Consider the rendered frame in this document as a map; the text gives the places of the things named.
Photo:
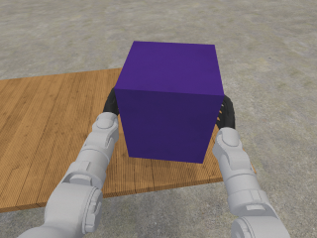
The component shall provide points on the left robot hand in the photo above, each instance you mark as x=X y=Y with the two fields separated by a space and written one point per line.
x=111 y=104

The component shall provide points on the table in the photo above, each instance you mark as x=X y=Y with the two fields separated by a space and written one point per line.
x=44 y=122

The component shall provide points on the right robot hand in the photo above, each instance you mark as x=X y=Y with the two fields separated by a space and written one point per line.
x=227 y=115

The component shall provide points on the robot right upper arm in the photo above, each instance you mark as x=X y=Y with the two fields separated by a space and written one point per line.
x=258 y=227

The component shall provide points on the robot right forearm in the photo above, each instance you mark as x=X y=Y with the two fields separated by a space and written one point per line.
x=245 y=196

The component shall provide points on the robot left forearm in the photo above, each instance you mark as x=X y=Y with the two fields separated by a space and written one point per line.
x=94 y=157

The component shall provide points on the robot left upper arm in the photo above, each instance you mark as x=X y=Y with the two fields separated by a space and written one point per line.
x=74 y=210

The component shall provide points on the carton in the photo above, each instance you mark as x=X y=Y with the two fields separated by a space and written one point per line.
x=169 y=96

